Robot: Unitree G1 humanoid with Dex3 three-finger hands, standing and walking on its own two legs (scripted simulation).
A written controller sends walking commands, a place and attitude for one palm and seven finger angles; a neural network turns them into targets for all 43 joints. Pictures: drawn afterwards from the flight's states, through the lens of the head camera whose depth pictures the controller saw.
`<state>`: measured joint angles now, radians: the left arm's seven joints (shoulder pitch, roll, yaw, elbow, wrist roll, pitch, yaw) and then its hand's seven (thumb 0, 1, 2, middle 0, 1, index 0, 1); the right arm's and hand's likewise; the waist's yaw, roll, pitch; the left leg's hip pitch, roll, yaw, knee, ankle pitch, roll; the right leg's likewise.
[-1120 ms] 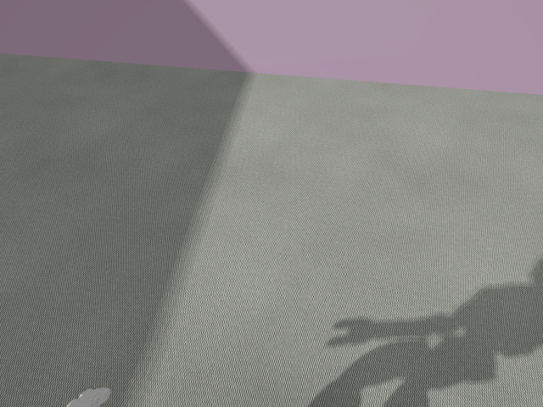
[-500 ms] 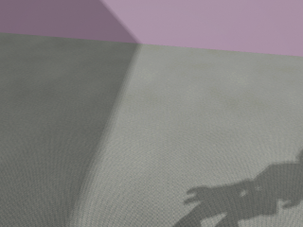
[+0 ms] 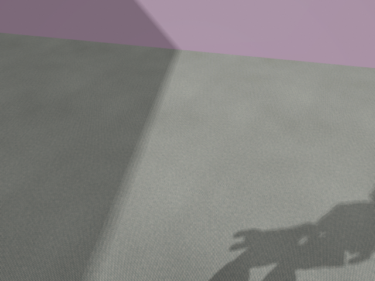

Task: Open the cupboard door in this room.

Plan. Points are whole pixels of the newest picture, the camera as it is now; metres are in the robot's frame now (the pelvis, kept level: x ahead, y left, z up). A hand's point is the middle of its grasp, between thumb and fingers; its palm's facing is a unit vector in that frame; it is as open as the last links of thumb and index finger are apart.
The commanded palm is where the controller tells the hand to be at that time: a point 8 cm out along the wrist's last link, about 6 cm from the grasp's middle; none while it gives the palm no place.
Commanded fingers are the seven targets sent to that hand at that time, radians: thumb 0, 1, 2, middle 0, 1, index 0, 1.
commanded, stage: turn or walk to find it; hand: left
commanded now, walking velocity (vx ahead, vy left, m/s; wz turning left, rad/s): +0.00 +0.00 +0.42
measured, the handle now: out of the picture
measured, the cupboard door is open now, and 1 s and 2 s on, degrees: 0 0 0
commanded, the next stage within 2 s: none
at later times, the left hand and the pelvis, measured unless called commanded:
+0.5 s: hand out of the picture +0.01 +0.20 -0.16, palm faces +0.20 -0.94 -0.29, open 7.4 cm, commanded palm none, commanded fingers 0.00 0.90 0.90 -0.20 -0.30 -0.20 -0.30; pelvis -0.03 -0.02 -0.01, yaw +11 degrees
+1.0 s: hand out of the picture -0.12 +0.23 -0.18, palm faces +0.44 -0.87 -0.24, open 7.4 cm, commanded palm none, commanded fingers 0.00 0.90 0.90 -0.20 -0.30 -0.20 -0.30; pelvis -0.06 +0.02 +0.00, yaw +24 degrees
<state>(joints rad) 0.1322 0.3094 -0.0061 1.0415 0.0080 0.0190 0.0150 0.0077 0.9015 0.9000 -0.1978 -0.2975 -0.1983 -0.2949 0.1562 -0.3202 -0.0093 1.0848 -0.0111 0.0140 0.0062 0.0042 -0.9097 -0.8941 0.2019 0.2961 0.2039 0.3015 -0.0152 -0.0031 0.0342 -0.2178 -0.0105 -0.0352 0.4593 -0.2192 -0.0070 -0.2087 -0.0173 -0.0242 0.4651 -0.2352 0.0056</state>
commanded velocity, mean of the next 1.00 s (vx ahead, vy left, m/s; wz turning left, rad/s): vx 0.00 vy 0.00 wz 0.42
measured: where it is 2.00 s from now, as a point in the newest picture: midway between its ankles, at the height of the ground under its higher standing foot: outside the picture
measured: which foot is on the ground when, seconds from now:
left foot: down 0.00-0.44, up 0.46-0.80, down 0.82-1.00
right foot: down 0.00-0.16, up 0.18-0.42, down 0.44-0.84, up 0.86-1.00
